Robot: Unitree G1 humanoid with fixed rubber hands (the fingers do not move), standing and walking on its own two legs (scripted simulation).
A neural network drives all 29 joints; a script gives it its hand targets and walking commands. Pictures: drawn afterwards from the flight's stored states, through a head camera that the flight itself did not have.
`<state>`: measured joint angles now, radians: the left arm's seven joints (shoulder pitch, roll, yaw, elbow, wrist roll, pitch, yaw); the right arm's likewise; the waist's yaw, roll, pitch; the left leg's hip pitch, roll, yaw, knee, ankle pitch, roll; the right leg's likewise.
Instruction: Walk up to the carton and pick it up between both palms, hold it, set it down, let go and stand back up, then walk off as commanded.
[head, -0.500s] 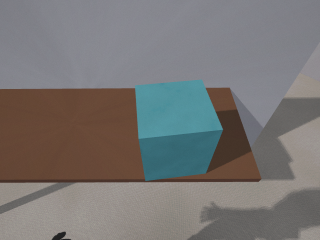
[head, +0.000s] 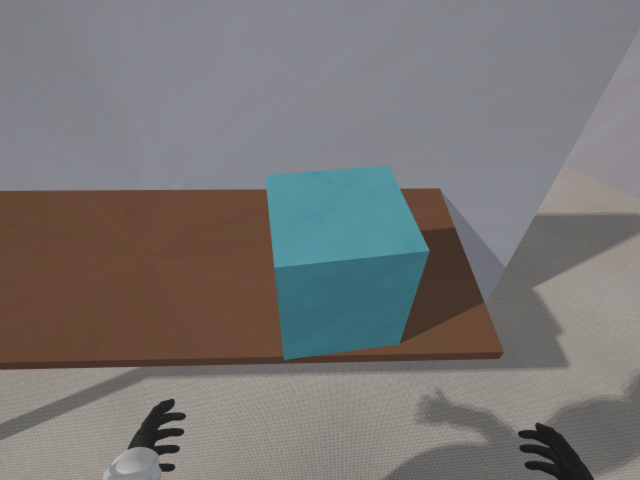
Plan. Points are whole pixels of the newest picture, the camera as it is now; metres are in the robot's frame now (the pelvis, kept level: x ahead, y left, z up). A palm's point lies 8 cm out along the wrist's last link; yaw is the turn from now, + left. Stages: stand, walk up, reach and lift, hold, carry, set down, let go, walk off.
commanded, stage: reach and lift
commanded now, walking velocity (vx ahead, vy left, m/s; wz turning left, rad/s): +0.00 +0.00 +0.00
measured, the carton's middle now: (335, 264) +0.46 -0.01 -0.03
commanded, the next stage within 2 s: none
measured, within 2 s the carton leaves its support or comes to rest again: neither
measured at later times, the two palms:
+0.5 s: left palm (172, 443) +0.18 +0.20 -0.05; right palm (555, 465) +0.16 -0.27 -0.05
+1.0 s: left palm (179, 439) +0.18 +0.19 -0.03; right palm (524, 442) +0.19 -0.24 -0.06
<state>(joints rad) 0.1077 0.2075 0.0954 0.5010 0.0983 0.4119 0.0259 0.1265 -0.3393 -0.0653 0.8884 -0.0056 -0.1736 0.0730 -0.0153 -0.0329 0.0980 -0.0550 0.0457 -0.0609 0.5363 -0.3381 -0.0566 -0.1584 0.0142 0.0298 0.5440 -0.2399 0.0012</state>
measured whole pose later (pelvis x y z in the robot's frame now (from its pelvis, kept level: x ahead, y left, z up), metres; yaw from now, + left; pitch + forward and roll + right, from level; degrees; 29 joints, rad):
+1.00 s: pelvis +0.04 +0.02 +0.01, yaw +0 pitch -3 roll -1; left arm 0.40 0.00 -0.07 0.35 0.02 -0.17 0.19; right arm 0.23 -0.32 0.00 0.83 0.27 -0.47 0.20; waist 0.02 0.05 0.01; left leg -0.04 0.06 -0.03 0.40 -0.31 -0.04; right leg -0.12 0.00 0.03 0.37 -0.20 0.02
